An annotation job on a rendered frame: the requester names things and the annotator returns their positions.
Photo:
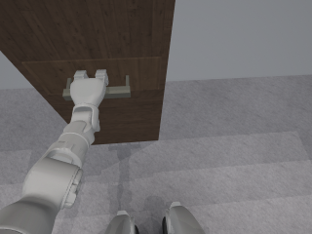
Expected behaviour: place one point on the handle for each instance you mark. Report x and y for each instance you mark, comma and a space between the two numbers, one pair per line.
110, 92

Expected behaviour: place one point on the left robot forearm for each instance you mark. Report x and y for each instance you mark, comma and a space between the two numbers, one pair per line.
75, 141

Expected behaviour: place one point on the robot left thigh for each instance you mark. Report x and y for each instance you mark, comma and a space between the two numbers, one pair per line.
121, 224

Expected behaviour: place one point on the robot left hand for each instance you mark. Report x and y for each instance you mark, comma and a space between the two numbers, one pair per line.
89, 90

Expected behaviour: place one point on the drawer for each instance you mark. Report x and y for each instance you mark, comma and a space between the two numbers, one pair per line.
52, 75

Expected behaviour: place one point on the cabinet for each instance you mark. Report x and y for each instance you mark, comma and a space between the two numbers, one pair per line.
49, 30

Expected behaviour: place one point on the left robot upper arm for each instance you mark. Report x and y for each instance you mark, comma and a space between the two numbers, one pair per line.
53, 186

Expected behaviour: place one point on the robot right shin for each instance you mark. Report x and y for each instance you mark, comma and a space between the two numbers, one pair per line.
174, 204

